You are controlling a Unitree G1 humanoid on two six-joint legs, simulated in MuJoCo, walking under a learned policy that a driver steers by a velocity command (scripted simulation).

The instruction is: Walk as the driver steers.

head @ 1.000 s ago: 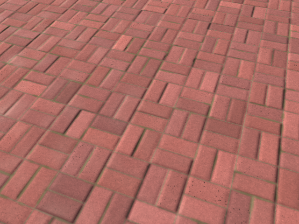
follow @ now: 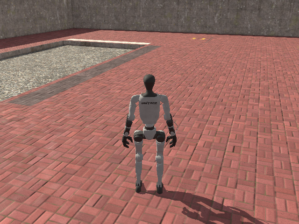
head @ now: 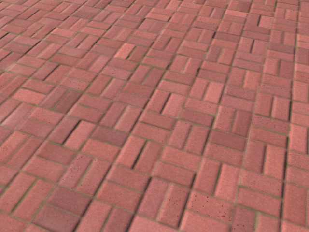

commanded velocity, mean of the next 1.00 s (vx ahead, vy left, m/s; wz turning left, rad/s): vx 0.15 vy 0.00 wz -0.01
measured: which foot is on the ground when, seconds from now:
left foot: down 0.00-0.54, up 0.56-0.80, down 0.82-1.00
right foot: down 0.00-0.14, up 0.16-0.50, down 0.52-1.00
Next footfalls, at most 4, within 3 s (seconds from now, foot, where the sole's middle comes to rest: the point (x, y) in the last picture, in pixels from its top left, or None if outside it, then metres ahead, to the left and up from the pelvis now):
0.52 right None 0.32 -0.08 -0.77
0.82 left None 0.27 0.15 -0.77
1.76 left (165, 198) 0.70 -0.02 -0.77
2.26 right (243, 186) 0.76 -0.39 -0.77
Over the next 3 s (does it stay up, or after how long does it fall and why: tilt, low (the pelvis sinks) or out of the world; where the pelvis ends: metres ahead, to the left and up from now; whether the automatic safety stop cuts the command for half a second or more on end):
stays up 0.94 -0.36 0.00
